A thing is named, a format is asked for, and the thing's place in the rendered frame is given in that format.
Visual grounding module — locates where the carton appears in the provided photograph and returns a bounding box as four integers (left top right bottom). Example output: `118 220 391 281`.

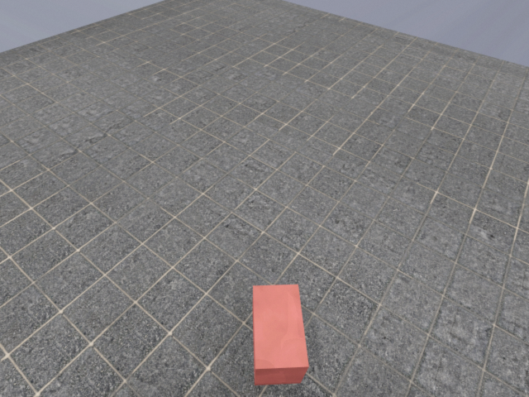
253 285 309 385

